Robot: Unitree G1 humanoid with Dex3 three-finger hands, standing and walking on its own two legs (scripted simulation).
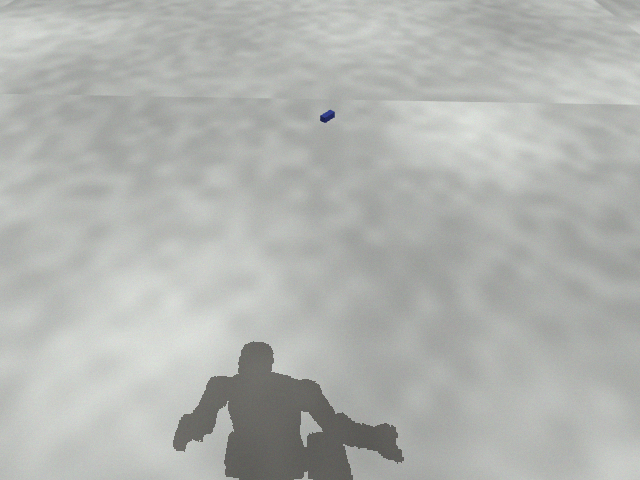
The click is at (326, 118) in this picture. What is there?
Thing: small box
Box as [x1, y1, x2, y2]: [320, 110, 334, 122]
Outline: 334,112 331,110 327,111 320,116 320,120 324,122 334,116
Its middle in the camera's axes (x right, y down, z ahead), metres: +0.03 -0.73 +2.30
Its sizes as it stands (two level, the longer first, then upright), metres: 0.089 0.036 0.035
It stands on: the floor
